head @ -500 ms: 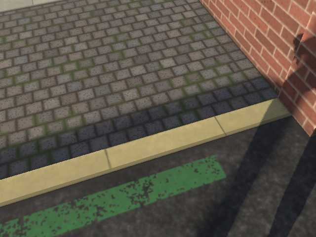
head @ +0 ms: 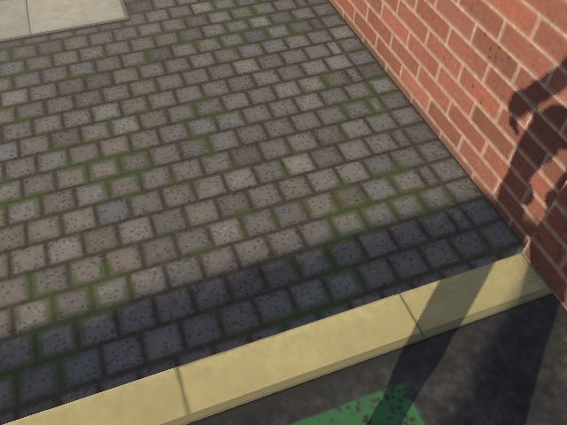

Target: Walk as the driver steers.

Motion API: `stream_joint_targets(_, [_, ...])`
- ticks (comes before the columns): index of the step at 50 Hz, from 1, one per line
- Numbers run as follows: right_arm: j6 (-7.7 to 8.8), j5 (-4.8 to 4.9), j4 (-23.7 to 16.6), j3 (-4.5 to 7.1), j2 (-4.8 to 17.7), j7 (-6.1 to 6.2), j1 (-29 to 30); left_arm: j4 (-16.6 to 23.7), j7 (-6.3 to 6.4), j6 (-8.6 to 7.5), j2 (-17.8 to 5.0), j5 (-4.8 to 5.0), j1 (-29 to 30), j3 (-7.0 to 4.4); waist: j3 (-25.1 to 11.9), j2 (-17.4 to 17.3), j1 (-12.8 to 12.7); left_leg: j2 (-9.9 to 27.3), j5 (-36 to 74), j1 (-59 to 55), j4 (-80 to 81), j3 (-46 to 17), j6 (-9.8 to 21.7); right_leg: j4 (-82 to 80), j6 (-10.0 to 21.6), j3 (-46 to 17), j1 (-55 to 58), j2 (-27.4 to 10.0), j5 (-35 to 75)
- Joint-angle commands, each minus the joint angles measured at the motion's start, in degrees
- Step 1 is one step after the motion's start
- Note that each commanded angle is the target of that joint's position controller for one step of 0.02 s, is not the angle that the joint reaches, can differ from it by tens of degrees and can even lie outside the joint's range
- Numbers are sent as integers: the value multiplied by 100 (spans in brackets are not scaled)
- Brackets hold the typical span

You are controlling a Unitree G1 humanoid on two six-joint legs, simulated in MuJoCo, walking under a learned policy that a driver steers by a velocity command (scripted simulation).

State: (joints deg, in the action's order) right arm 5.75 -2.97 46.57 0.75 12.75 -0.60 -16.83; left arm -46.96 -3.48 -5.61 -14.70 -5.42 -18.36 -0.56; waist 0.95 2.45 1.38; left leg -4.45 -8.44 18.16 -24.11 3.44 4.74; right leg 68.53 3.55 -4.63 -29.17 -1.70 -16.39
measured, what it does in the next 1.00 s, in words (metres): walks ahead, turning left: right foot, then left foot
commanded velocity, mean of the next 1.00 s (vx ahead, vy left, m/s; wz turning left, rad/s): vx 0.50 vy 0.00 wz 0.43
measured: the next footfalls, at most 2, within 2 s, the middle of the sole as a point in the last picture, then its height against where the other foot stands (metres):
right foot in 0.32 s outside the picture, level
left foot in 0.84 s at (203, 399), level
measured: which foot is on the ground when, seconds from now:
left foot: down 0.00-0.34, up 0.36-0.82, down 0.84-1.00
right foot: up 0.00-0.30, down 0.32-0.88, up 0.90-1.00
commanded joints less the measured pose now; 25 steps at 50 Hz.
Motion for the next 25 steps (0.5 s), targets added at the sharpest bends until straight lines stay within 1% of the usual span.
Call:
stream_joint_targets(1, [175, -34, -358, 59, 417, 21, 236, 411, 18, 14, -367, -12, 133, -12, -320, -476, -162, 1675, -223, -482, 1634, -1737, 1144, -394, -206, -124, -944, -584, 159])
stream_joint_targets(3, [234, -111, -320, 108, 603, -64, 56, 485, 38, 54, -328, -25, 416, 31, -247, -377, -51, 1540, 284, -321, 1676, -1409, 1219, -1138, -377, 93, -1040, -599, 813])
stream_joint_targets(4, [236, -116, -302, 121, 650, -141, -14, 531, 45, 58, -254, -16, 576, 69, -209, -303, 2, 1478, 571, -229, 1645, -1281, 1245, -1650, -429, 194, -948, -570, 1180])
stream_joint_targets(5, [221, -117, -255, 138, 678, -226, -98, 563, 50, 71, -143, 16, 748, 117, -148, -300, 57, 1370, 800, -42, 1591, -1119, 1230, -2150, -443, 307, -701, -507, 1500])
stream_joint_targets(6, [204, -97, -182, 159, 712, -314, -233, 611, 43, 102, -81, 51, 929, 149, -90, -353, 108, 1259, 910, 120, 1514, -1009, 1199, -2544, -440, 411, -412, -397, 1758])
stream_joint_targets(7, [188, -74, -92, 189, 774, -399, -420, 661, 27, 137, -95, 73, 1103, 160, -43, -427, 172, 1226, 937, 146, 1399, -1015, 1194, -2784, -428, 458, -243, -296, 1949])
stream_joint_targets(8, [171, -56, -13, 210, 804, -462, -595, 715, 24, 164, -129, 77, 1264, 162, -11, -475, 219, 1275, 931, 44, 1282, -1111, 1210, -2992, -400, 457, -182, -227, 2027])
stream_joint_targets(9, [156, -56, 29, 229, 825, -510, -688, 766, 40, 170, -217, 74, 1421, 145, 21, -484, 238, 1373, 976, -154, 1171, -1255, 1219, -3171, -363, 432, -199, -186, 2012])
stream_joint_targets(10, [145, -62, 52, 246, 842, -541, -722, 821, 74, 166, -297, 71, 1586, 126, 29, -495, 240, 1473, 1045, -424, 1058, -1409, 1193, -3363, -322, 387, -237, -167, 1901])
stream_joint_targets(11, [132, -58, 83, 262, 851, -542, -752, 870, 117, 159, -350, 86, 1740, 117, 17, -519, 248, 1568, 1098, -732, 952, -1551, 1151, -3537, -286, 345, -267, -149, 1762])
stream_joint_targets(13, [98, -47, 138, 301, 899, -497, -748, 945, 195, 120, -438, 160, 1963, 97, 14, -549, 222, 1709, 1304, -1242, 713, -1780, 1012, -3888, -151, 352, -193, -112, 1563])
stream_joint_targets(14, [89, -42, 167, 319, 934, -462, -695, 943, 222, 75, -514, 219, 1922, 67, -54, -531, 107, 1665, 1628, -1308, 506, -1795, 883, -4101, 4, 462, 179, -50, 1593])
stream_joint_targets(15, [98, -69, 167, 332, 951, -432, -613, 873, 256, 13, -723, 307, 1593, -25, -281, -524, -113, 1441, 2214, -1030, 110, -1671, 654, -4102, 239, 570, 1082, 12, 1758])
stream_joint_targets(16, [137, -119, 104, 268, 754, -427, -524, 665, 284, -68, -1012, 378, 741, -144, -977, -271, -478, 964, 2261, -371, -958, -1340, 269, -3784, 729, 332, 2661, -293, 2185])
stream_joint_targets(17, [245, -242, -33, 37, -18, -377, -1414, 460, 327, -86, -1330, 349, -497, -209, -2697, 1144, -494, -48, -272, 1199, -2828, -888, -275, -3926, 2287, -1772, 5565, -1898, 3316])
stream_joint_targets(18, [261, -129, -67, 51, 146, -452, -1058, 205, 335, -17, -992, 291, -1237, -142, -2689, 1085, -912, -158, -2486, 2664, -4112, -899, -330, -4935, 2269, -3474, 6039, -2531, 1122])
stream_joint_targets(19, [201, -53, -89, 177, 464, -407, -197, 160, 391, -71, -878, 286, -905, -202, -919, 404, -991, 354, -1841, 3339, -4715, -1095, -138, -5338, 1386, -2751, 4510, -2153, -759])
stream_joint_targets(20, [170, -18, 1, 188, 456, -264, -77, 173, 406, -68, -598, 327, -376, -111, -306, 377, -689, 653, -1289, 3273, -4763, -872, -80, -5575, 1043, -1953, 3420, -1932, -1003])
stream_joint_targets(21, [135, -103, 99, 187, 454, -205, -293, 222, 431, -38, -220, 357, -79, 12, -497, 295, -398, 879, -872, 2750, -4427, -953, -44, -5758, 976, -1505, 2981, -1786, -315])
stream_joint_targets(22, [107, -201, 93, 122, 290, -232, -145, 235, 457, -50, -7, 345, 127, 65, -383, 211, -257, 1015, -647, 2439, -4289, -963, -52, -5892, 936, -1051, 2584, -1665, 404])
stream_joint_targets(23, [68, -227, 90, 84, 173, -283, -38, 281, 495, -55, 13, 303, 275, 57, -427, 192, -172, 1066, -683, 2249, -4161, -893, -105, -6042, 921, -708, 2458, -1597, 758])
stream_joint_targets(24, [41, -170, 92, 87, 143, -339, 67, 282, 516, -79, -3, 264, 335, 29, -437, 149, -143, 1079, -661, 2256, -3974, -844, -152, -6157, 914, -392, 2468, -1541, 932])
stream_joint_targets(25, [26, -117, 87, 73, 129, -405, 226, 235, 522, -111, -84, 227, 291, -16, -359, 126, -173, 1109, -436, 2352, -3746, -775, -196, -6257, 911, -59, 2443, -1481, 1118])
